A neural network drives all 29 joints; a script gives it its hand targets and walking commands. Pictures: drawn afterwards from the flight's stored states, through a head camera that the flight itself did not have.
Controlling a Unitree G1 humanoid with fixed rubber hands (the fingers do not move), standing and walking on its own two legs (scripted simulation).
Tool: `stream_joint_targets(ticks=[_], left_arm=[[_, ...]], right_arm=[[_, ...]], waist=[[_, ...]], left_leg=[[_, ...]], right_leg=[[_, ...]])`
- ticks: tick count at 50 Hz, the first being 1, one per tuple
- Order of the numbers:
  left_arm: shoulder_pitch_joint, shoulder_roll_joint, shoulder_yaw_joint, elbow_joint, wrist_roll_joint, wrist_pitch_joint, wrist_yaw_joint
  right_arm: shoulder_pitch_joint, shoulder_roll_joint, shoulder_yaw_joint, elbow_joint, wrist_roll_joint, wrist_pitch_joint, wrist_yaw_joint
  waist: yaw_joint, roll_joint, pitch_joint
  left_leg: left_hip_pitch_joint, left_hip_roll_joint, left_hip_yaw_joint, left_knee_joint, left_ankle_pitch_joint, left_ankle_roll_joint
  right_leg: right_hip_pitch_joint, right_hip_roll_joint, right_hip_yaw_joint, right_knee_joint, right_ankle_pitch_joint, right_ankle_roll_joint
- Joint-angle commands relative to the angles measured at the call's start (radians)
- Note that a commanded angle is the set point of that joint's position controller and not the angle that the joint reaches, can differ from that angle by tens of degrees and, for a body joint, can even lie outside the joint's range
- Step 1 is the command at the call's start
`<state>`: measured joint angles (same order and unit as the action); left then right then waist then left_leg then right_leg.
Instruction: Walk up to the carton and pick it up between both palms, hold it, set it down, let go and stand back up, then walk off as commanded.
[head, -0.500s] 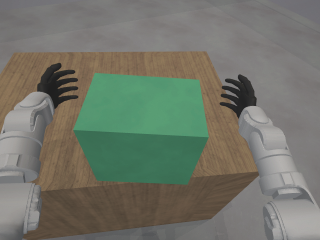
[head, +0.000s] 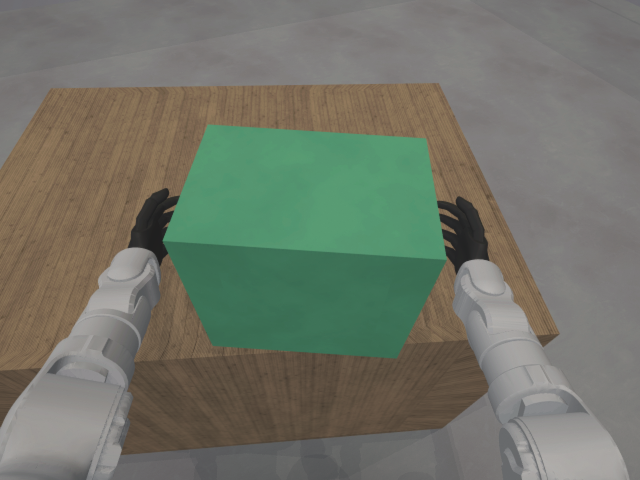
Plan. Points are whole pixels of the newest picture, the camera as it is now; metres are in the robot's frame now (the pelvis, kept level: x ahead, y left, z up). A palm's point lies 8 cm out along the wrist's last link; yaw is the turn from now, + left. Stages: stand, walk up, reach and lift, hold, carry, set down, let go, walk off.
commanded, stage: reach and lift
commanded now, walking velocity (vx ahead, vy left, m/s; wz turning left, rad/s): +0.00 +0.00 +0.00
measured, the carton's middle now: (310, 251) +0.42 -0.01 +0.03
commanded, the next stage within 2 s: none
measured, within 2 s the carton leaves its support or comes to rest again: neither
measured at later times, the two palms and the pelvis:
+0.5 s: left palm (166, 253) +0.42 +0.19 +0.04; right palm (466, 259) +0.38 -0.21 +0.05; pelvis -0.01 -0.01 -0.01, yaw +0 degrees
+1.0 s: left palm (173, 255) +0.42 +0.18 +0.04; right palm (447, 259) +0.39 -0.19 +0.04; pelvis -0.01 +0.00 -0.01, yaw +0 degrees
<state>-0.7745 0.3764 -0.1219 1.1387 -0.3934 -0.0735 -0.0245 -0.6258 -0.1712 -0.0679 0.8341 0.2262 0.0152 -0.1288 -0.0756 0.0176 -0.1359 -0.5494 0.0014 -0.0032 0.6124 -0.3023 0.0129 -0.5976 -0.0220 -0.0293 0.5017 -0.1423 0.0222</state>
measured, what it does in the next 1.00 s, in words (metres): stands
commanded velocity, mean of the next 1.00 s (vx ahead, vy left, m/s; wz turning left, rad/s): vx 0.00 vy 0.00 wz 0.00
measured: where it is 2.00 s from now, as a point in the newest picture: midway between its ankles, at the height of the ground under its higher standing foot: outside the picture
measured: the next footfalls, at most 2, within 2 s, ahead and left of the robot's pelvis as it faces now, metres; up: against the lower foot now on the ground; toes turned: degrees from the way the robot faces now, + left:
none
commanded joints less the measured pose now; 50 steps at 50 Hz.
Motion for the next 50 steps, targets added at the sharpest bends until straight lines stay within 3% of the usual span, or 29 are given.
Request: stream_joint_targets(ticks=[1,3,4,6,7,9,12,14,15,16,17,19,20,22,24,25,29,30,31,32,33,37,38,40,42,45,46,48,50], left_arm=[[-0.559,0.195,0.057,-0.155,0.024,-0.156,-0.021],[-0.572,0.212,0.087,-0.181,0.039,-0.172,-0.023],[-0.548,0.233,0.103,-0.16,0.051,-0.17,-0.025],[-0.585,0.215,0.087,-0.235,0.046,-0.171,-0.01],[-0.584,0.213,0.089,-0.165,0.042,-0.171,-0.011],[-0.585,0.209,0.073,-0.224,0.029,-0.171,-0.009],[-0.601,0.211,0.042,-0.153,-0.009,-0.174,-0.014],[-0.615,0.18,0.008,-0.151,-0.021,-0.174,-0.009],[-0.596,0.178,0.02,-0.093,-0.02,-0.179,-0.009],[-0.64,0.201,0.019,-0.086,-0.028,-0.185,-0.009],[-0.601,0.197,0.028,-0.085,-0.021,-0.192,-0.009],[-0.619,0.145,0.004,-0.102,-0.024,-0.202,-0.018],[-0.611,0.16,0.032,-0.093,-0.008,-0.207,-0.021],[-0.653,0.124,0.016,-0.138,-0.003,-0.217,-0.018],[-0.656,0.133,0.045,-0.063,0.009,-0.214,-0.018],[-0.624,0.119,0.039,-0.098,0.02,-0.22,-0.016],[-0.69,0.114,0.084,-0.109,0.066,-0.22,0.005],[-0.668,0.094,0.079,-0.125,0.07,-0.217,0.008],[-0.682,0.068,0.065,-0.141,0.07,-0.214,0.011],[-0.698,0.047,0.042,-0.159,0.073,-0.211,0.014],[-0.679,0.038,0.052,-0.154,0.073,-0.212,0.013],[-0.664,-0.014,0.046,-0.124,0.077,-0.214,0.02],[-0.642,-0.009,0.062,-0.088,0.079,-0.215,0.017],[-0.644,-0.022,0.059,-0.146,0.091,-0.222,0.017],[-0.649,-0.043,0.061,-0.123,0.105,-0.221,0.016],[-0.658,-0.046,0.082,-0.1,0.118,-0.226,0.014],[-0.648,-0.063,0.078,-0.118,0.112,-0.236,0.016],[-0.669,-0.076,0.079,-0.151,0.127,-0.249,0.018],[-0.637,-0.083,0.082,-0.11,0.138,-0.251,0.015]], right_arm=[[-0.44,-0.189,-0.005,-0.118,0.034,-0.176,-0.021],[-0.479,-0.171,0.024,-0.154,0.062,-0.192,-0.025],[-0.454,-0.19,0.011,-0.101,0.056,-0.201,-0.028],[-0.512,-0.202,0.013,-0.146,0.077,-0.218,-0.021],[-0.53,-0.2,0.025,-0.115,0.078,-0.215,-0.021],[-0.52,-0.192,0.021,-0.166,0.071,-0.214,-0.018],[-0.551,-0.165,0.04,-0.195,0.06,-0.187,-0.021],[-0.568,-0.17,0.019,-0.171,0.054,-0.18,-0.014],[-0.559,-0.157,0.051,-0.148,0.056,-0.174,-0.01],[-0.586,-0.165,0.034,-0.169,0.052,-0.173,-0.014],[-0.548,-0.145,0.054,-0.178,0.056,-0.173,-0.012],[-0.555,-0.106,0.074,-0.173,0.063,-0.178,-0.015],[-0.549,-0.087,0.081,-0.166,0.064,-0.178,-0.022],[-0.578,-0.057,0.062,-0.173,0.057,-0.175,-0.019],[-0.625,-0.065,0.052,-0.137,0.041,-0.17,-0.024],[-0.581,-0.056,0.036,-0.163,0.024,-0.18,-0.032],[-0.641,-0.018,0.006,-0.136,-0.012,-0.18,-0.053],[-0.604,-0.007,-0.013,-0.135,-0.026,-0.185,-0.059],[-0.638,0.009,-0.032,-0.143,-0.047,-0.184,-0.064],[-0.638,0.008,-0.045,-0.103,-0.063,-0.184,-0.065],[-0.617,0.033,-0.037,-0.125,-0.071,-0.179,-0.067],[-0.622,0.056,-0.044,-0.128,-0.081,-0.182,-0.064],[-0.615,0.066,-0.018,-0.151,-0.082,-0.18,-0.067],[-0.618,0.073,-0.028,-0.155,-0.078,-0.193,-0.063],[-0.609,0.062,-0.041,-0.093,-0.089,-0.199,-0.061],[-0.633,0.077,-0.039,-0.107,-0.097,-0.195,-0.056],[-0.615,0.095,-0.036,-0.138,-0.101,-0.201,-0.052],[-0.622,0.088,-0.057,-0.104,-0.114,-0.214,-0.051],[-0.596,0.107,-0.041,-0.103,-0.114,-0.216,-0.046]], waist=[[-0.044,0.084,-0.764],[-0.012,0.074,-0.799],[-0.021,0.085,-0.784],[-0.011,0.131,-0.781],[-0.005,0.087,-0.762],[-0.015,0.108,-0.78],[-0.018,0.055,-0.758],[-0.037,0.073,-0.752],[-0.006,0.044,-0.735],[-0.024,0.04,-0.743],[-0.003,0.032,-0.76],[-0.02,0.044,-0.797],[-0.008,0.02,-0.81],[-0.011,0.066,-0.824],[0.004,0.035,-0.747],[-0.028,0.046,-0.766],[-0.015,0.074,-0.773],[-0.034,0.094,-0.795],[-0.031,0.108,-0.791],[-0.061,0.138,-0.778],[-0.041,0.118,-0.799],[-0.038,0.104,-0.8],[-0.02,0.064,-0.777],[-0.032,0.109,-0.791],[-0.029,0.134,-0.767],[-0.011,0.098,-0.72],[-0.015,0.077,-0.745],[-0.035,0.115,-0.768],[-0.012,0.111,-0.734]], left_leg=[[0.253,-0.012,-0.012,0.015,0.543,-0.086],[0.219,-0.027,0.003,0.021,0.539,-0.077],[0.209,-0.028,-0.004,0.012,0.533,-0.079],[0.255,-0.022,-0.014,0.017,0.586,-0.096],[0.21,-0.025,-0.006,0.015,0.522,-0.085],[0.221,-0.022,-0.01,0.01,0.507,-0.089],[0.145,-0.031,0.001,-0.003,0.368,-0.058],[0.144,-0.02,-0.009,-0.013,0.349,-0.058],[0.123,-0.019,-0.006,-0.01,0.339,-0.053],[0.098,-0.024,0.0,-0.011,0.3,-0.046],[0.103,-0.026,0.0,-0.001,0.344,-0.043],[0.087,-0.032,0.011,0.01,0.347,-0.043],[0.067,-0.034,0.013,0.016,0.357,-0.034],[0.079,-0.032,0.014,-0.002,0.354,-0.042],[0.027,-0.029,0.01,-0.019,0.275,-0.029],[0.057,-0.033,0.008,-0.012,0.293,-0.032],[0.046,-0.033,0.009,-0.017,0.284,-0.045],[0.074,-0.033,0.007,-0.023,0.274,-0.05],[0.078,-0.028,0.003,-0.017,0.289,-0.052],[0.118,-0.019,-0.002,-0.024,0.294,-0.068],[0.131,-0.017,-0.002,-0.013,0.312,-0.06],[0.148,-0.01,-0.002,-0.018,0.324,-0.066],[0.103,-0.018,0.002,-0.015,0.311,-0.053],[0.151,-0.014,-0.006,-0.01,0.381,-0.071],[0.178,-0.01,-0.014,-0.012,0.408,-0.084],[0.14,-0.007,-0.007,-0.025,0.343,-0.071],[0.151,-0.015,-0.001,-0.022,0.374,-0.066],[0.171,-0.01,0.0,-0.025,0.39,-0.085],[0.173,-0.01,-0.002,-0.025,0.403,-0.082]], right_leg=[[0.418,0.067,-0.02,0.07,0.396,-0.017],[0.457,0.062,-0.004,0.075,0.419,-0.012],[0.453,0.061,-0.005,0.075,0.417,-0.01],[0.419,0.069,-0.013,0.07,0.399,-0.02],[0.407,0.065,-0.009,0.068,0.366,-0.017],[0.416,0.062,-0.013,0.068,0.36,-0.022],[0.414,0.047,0.0,0.069,0.29,-0.017],[0.38,0.044,-0.012,0.079,0.252,-0.026],[0.374,0.041,-0.006,0.08,0.241,-0.024],[0.382,0.038,-0.006,0.089,0.228,-0.019],[0.395,0.038,-0.001,0.1,0.268,-0.02],[0.418,0.033,0.002,0.104,0.298,-0.014],[0.443,0.031,0.011,0.109,0.315,-0.012],[0.427,0.03,-0.001,0.105,0.285,-0.018],[0.407,0.026,0.008,0.103,0.215,-0.017],[0.423,0.028,0.012,0.1,0.247,-0.017],[0.418,0.034,0.009,0.096,0.219,-0.019],[0.414,0.037,0.009,0.086,0.211,-0.019],[0.39,0.036,0.011,0.084,0.208,-0.026],[0.364,0.045,-0.008,0.073,0.19,-0.027],[0.355,0.044,-0.002,0.072,0.194,-0.03],[0.347,0.045,-0.009,0.062,0.172,-0.029],[0.392,0.041,0.005,0.066,0.191,-0.022],[0.393,0.042,0.0,0.066,0.235,-0.024],[0.344,0.045,-0.006,0.058,0.214,-0.031],[0.355,0.037,0.0,0.043,0.177,-0.028],[0.383,0.04,0.003,0.049,0.225,-0.029],[0.374,0.039,-0.008,0.044,0.222,-0.031],[0.373,0.038,-0.001,0.039,0.225,-0.031]])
